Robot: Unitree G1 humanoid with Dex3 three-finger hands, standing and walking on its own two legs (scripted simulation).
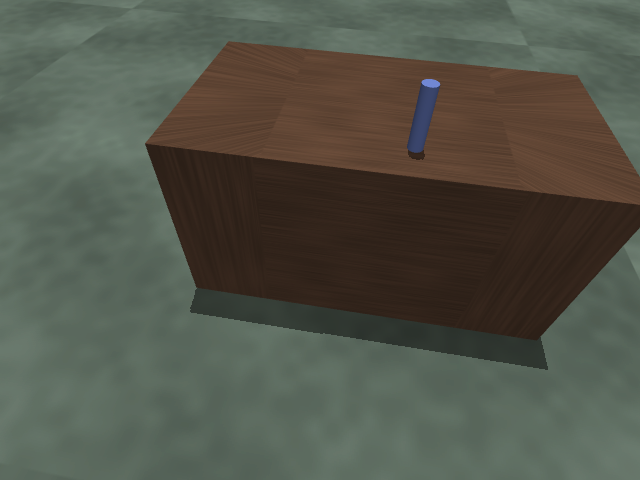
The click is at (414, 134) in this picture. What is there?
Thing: slim round
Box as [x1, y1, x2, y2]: [407, 79, 439, 152]
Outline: 433,79 424,79 421,82 407,144 407,148 414,152 422,150 438,91 439,83
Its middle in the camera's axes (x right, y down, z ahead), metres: +0.25 -0.30 +0.98
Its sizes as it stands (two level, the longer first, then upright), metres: 0.043 0.043 0.180
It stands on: a support 0.65 m high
